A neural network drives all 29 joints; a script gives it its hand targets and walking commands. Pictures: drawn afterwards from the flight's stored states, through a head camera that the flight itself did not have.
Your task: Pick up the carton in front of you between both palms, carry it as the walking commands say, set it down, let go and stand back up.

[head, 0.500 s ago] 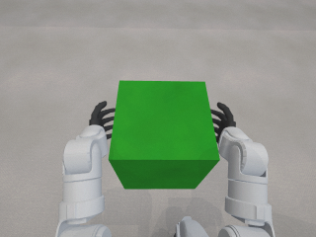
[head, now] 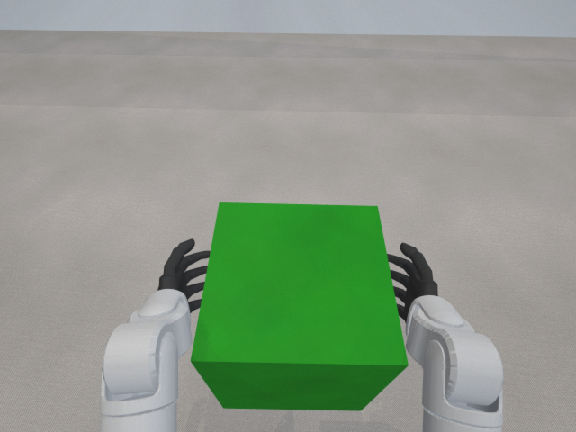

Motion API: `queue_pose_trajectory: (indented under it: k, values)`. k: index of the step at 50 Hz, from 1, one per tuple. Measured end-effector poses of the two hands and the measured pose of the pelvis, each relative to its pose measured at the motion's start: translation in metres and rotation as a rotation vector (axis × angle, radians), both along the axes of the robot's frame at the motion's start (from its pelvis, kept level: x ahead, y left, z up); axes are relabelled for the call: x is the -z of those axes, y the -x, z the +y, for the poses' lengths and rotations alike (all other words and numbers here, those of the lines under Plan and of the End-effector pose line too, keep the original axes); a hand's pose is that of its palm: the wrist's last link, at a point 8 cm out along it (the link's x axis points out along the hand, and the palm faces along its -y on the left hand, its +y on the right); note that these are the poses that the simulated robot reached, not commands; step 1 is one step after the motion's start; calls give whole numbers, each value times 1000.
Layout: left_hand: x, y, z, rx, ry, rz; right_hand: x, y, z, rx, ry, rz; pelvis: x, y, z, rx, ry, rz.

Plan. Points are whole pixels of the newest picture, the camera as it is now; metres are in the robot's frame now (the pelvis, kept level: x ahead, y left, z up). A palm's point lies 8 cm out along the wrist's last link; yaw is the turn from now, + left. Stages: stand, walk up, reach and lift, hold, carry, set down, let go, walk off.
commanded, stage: carry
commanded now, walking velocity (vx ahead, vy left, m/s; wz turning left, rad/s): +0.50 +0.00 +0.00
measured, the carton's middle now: (295, 314) +0.29 +0.00 +0.02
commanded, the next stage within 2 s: none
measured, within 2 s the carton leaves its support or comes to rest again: neither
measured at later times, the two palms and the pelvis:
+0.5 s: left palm (210, 155) +0.56 +0.16 +0.10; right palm (376, 160) +0.54 -0.14 +0.10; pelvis +0.31 +0.02 +0.00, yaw -2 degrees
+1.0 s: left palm (240, 88) +0.84 +0.14 +0.09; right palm (366, 88) +0.83 -0.16 +0.09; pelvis +0.59 -0.01 -0.01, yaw -1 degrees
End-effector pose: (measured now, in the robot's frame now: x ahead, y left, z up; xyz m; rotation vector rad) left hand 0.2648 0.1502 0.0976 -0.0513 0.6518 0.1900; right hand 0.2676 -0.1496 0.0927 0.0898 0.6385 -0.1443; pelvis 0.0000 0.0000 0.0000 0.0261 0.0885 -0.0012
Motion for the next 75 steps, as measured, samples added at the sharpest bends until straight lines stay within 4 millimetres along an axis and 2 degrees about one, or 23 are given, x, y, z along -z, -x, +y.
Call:
queue_pose_trajectory:
  k: [4, 8, 12, 16, 22, 25, 28, 31, 33, 37, 42, 46, 50, 55, 61, 67, 75]
  values:
    - [9, -48, 11, 26, 3, -4, 5, -43, 11, 13, 22, -4, 10, -61, 14, 6, 9, -13]
    - [29, -102, 25, 38, 31, -3, 17, -93, 25, 23, 52, -2, 29, -118, 30, 31, -4, -33]
    - [33, -145, 28, 68, 29, 66, 22, -126, 28, 51, 51, 68, 18, -158, 40, 53, 15, -27]
    - [24, -187, 25, 97, 31, 70, 12, -160, 26, 79, 53, 72, 6, -199, 42, 51, 31, -23]
    - [4, -258, 18, 91, 25, 1, -8, -234, 18, 74, 47, 3, 0, -271, 33, 42, 36, -19]
    - [0, -296, 11, 74, 17, -24, -10, -277, 11, 57, 39, -22, 4, -313, 23, 39, 29, -23]
    - [4, -337, 0, 59, 4, -31, -2, -323, 0, 41, 27, -29, 14, -359, 10, 31, 21, -32]
    - [15, -381, -13, 47, -19, -26, 16, -372, -13, 28, 4, -26, 29, -404, -6, 15, 34, -43]
    - [24, -405, -19, 38, -28, 22, 26, -399, -19, 19, -6, 23, 28, -426, -13, 4, 38, -36]
    - [29, -440, -21, 8, -23, 100, 30, -443, -21, -11, -4, 99, 13, -460, -22, -12, 19, -23]
    - [17, -488, -20, -5, -22, 71, 19, -494, -20, -23, -1, 71, 2, -505, -23, -3, 6, -16]
    - [7, -531, -17, 17, -12, 12, 6, -530, -17, -1, 9, 12, 3, -545, -16, 3, 17, -24]
    - [7, -574, -10, 39, 13, -39, -2, -566, -9, 21, 36, -38, 14, -588, -5, 15, 32, -43]
    - [15, -611, -6, 43, 36, 7, 1, -602, -5, 22, 61, 8, 15, -624, -1, 38, 7, -31]
    - [21, -640, -12, 71, 18, 31, 11, -623, -12, 52, 40, 31, 16, -645, 1, 50, 12, -7]
    - [19, -650, -19, 83, 10, 24, 11, -629, -18, 62, 33, 24, 14, -653, -2, 54, 12, -2]
    - [19, -646, -24, 79, 4, 14, 12, -627, -24, 57, 27, 14, 17, -653, -9, 56, 12, -11]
